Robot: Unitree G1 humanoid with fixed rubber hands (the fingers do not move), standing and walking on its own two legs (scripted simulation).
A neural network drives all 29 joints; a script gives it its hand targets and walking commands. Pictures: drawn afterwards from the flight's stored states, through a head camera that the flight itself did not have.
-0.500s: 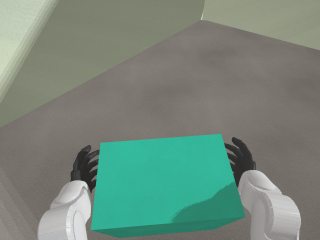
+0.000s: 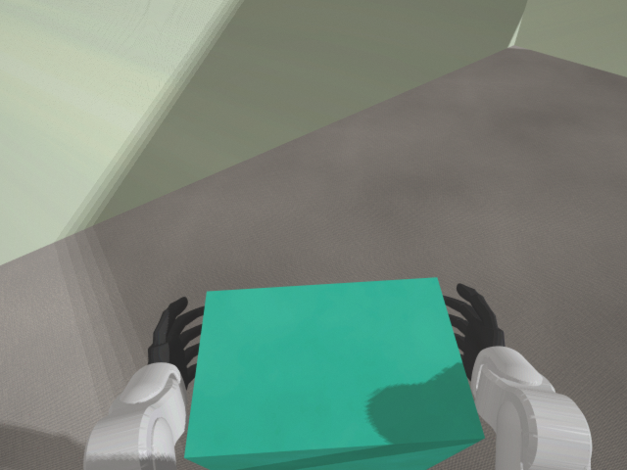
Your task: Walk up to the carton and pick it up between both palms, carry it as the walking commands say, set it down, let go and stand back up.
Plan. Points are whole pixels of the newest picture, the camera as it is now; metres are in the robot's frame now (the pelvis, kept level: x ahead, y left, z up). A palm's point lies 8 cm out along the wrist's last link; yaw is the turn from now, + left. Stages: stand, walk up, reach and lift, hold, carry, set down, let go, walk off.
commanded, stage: carry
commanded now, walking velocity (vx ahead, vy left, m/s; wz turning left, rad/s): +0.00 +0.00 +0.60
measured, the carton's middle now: (327, 389) +0.22 -0.01 +0.03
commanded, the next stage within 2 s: none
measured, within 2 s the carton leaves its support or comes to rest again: neither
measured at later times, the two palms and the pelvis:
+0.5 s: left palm out of the picture +0.13 +0.28 +0.08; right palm (354, 350) +0.24 -0.04 +0.08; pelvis -0.03 +0.04 -0.01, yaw +19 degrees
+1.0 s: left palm out of the picture +0.03 +0.31 +0.08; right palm (283, 362) +0.23 +0.04 +0.08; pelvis -0.06 +0.03 -0.01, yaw +37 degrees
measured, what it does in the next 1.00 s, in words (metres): steps on the spot, turning left: left foot, then right foot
